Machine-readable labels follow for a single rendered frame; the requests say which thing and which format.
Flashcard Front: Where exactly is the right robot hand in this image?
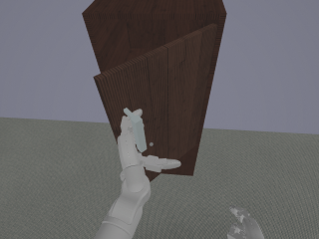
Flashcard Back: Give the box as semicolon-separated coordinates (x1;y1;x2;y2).
227;204;265;239

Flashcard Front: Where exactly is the left robot hand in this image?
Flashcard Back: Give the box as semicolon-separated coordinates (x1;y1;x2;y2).
117;109;181;172

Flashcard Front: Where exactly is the robot left forearm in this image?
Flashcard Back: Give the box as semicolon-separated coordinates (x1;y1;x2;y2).
94;165;151;239

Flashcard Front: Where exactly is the handle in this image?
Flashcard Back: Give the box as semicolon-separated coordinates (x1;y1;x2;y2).
124;108;148;153

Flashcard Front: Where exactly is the cupboard door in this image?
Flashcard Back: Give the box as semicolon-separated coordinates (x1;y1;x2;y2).
93;23;218;182

